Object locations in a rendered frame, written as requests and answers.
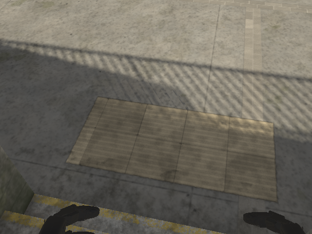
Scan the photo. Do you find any robot right hand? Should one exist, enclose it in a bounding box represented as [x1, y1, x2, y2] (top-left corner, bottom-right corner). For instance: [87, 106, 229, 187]
[243, 211, 306, 234]

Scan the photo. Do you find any robot left hand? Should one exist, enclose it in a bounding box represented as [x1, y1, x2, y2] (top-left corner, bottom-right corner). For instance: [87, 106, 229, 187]
[39, 204, 100, 234]

